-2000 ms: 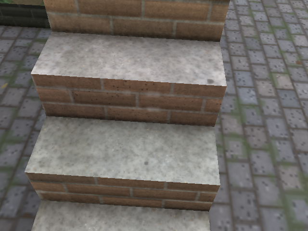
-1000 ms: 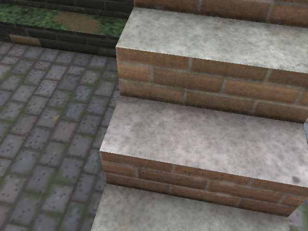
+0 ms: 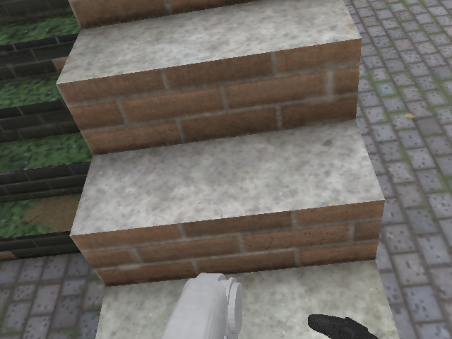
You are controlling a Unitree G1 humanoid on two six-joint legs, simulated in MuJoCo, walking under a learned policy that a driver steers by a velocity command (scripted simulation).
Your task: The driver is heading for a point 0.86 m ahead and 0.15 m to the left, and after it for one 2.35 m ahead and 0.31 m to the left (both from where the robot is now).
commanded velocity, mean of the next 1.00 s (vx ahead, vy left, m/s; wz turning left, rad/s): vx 0.50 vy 0.00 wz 0.40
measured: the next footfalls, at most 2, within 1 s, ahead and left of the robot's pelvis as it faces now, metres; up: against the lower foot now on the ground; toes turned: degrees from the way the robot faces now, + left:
left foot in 0.10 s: +0.17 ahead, +0.07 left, +0.21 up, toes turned +10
right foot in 0.42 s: +0.29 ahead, -0.13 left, +0.41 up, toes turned +7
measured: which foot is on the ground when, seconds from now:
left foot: up 0.00-0.08, down 0.10-0.50, up 0.52-0.76, down 0.78-1.00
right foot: down 0.00-0.12, up 0.14-0.40, down 0.42-0.74, up 0.76-1.00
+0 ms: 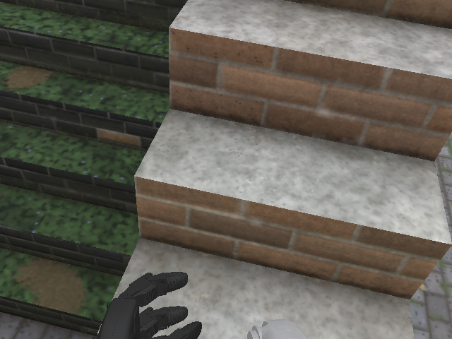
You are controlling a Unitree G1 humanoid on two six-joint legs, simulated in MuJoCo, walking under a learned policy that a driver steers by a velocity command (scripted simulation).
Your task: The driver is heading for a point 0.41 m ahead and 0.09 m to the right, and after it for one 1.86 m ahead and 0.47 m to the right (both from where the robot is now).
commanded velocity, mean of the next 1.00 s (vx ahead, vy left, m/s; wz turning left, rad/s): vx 0.26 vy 0.00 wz -0.45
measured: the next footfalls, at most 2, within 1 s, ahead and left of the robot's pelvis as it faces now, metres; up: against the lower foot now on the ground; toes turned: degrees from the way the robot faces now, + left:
right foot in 0.20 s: +0.22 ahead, -0.05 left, +0.21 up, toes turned -9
left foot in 0.52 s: +0.27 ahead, +0.15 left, +0.20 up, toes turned -23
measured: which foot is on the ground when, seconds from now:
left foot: down 0.00-0.18, up 0.20-0.50, down 0.52-1.00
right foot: up 0.00-0.18, down 0.20-0.52, up 0.54-0.86, down 0.88-1.00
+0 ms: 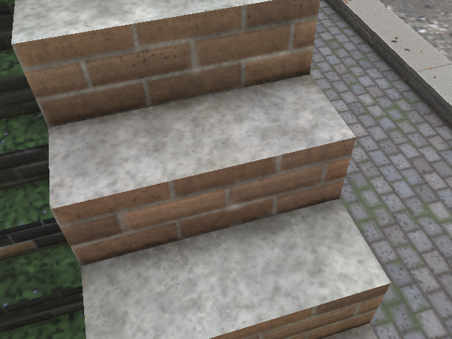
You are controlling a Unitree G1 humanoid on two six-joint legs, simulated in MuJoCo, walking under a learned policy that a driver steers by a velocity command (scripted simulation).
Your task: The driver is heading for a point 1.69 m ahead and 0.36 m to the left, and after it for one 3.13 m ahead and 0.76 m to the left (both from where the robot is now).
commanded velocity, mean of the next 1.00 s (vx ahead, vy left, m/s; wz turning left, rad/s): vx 0.01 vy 0.00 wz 0.30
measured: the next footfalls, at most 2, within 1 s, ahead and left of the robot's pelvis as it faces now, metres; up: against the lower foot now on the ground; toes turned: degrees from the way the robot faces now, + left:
right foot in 0.46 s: +0.00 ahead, -0.10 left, +0.00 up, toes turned +18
left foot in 0.86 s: -0.02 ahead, +0.09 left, +0.00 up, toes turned +27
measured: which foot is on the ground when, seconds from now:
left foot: down 0.00-0.50, up 0.52-0.84, down 0.86-1.00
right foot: down 0.00-0.18, up 0.20-0.44, down 0.46-1.00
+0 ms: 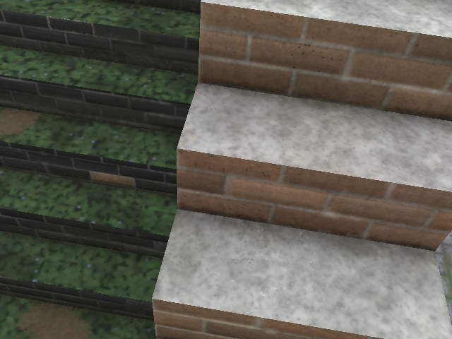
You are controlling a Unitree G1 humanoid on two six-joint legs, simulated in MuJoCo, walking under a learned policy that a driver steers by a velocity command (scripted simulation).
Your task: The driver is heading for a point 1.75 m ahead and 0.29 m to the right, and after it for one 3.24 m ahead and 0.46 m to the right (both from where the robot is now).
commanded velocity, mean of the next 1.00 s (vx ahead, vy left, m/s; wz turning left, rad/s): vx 0.00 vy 0.00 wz -0.28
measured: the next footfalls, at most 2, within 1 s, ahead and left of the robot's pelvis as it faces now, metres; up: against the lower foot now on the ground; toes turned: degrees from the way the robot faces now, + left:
left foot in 0.74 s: +0.09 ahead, +0.06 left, +0.00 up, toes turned -18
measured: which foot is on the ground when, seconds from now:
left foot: down 0.00-0.36, up 0.38-0.72, down 0.74-1.00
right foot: down 0.00-1.00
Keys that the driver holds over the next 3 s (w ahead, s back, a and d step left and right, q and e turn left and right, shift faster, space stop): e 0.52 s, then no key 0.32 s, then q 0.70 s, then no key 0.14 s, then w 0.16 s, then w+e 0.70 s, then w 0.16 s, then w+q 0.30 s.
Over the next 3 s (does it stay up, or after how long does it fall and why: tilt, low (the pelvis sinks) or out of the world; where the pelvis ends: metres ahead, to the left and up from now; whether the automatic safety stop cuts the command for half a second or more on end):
stays up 0.29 -0.12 0.21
